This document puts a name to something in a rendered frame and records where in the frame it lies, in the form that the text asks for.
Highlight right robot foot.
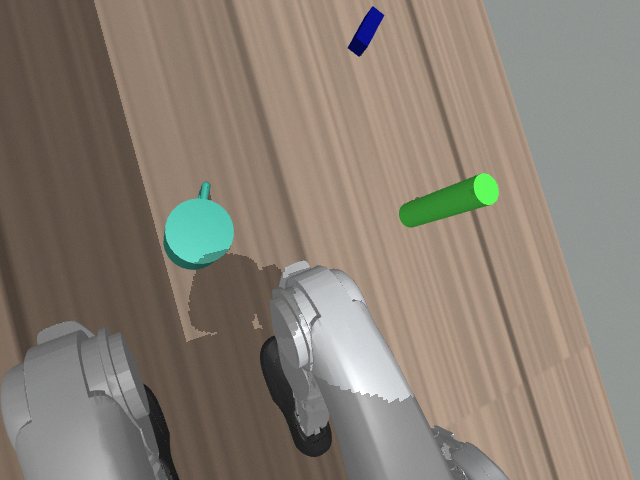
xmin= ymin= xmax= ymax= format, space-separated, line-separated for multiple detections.
xmin=260 ymin=335 xmax=332 ymax=457

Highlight right robot hand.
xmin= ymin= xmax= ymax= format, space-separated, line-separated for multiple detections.
xmin=431 ymin=425 xmax=510 ymax=480

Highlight left robot foot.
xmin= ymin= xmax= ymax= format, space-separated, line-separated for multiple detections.
xmin=144 ymin=384 xmax=179 ymax=480

